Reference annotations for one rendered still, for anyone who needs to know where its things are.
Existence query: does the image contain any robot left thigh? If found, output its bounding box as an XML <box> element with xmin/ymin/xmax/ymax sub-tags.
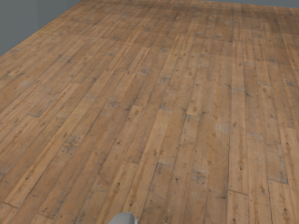
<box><xmin>108</xmin><ymin>212</ymin><xmax>138</xmax><ymax>224</ymax></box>

